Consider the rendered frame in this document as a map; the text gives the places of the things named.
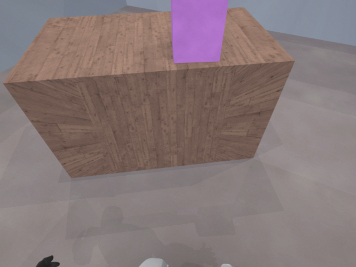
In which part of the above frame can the carton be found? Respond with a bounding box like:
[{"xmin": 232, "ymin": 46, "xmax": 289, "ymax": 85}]
[{"xmin": 171, "ymin": 0, "xmax": 229, "ymax": 63}]

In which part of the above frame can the pedestal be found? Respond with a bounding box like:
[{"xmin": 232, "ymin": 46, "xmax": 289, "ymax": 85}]
[{"xmin": 3, "ymin": 7, "xmax": 295, "ymax": 178}]

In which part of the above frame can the robot left hand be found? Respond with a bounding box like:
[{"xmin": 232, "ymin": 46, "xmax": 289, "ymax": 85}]
[{"xmin": 36, "ymin": 255, "xmax": 60, "ymax": 267}]

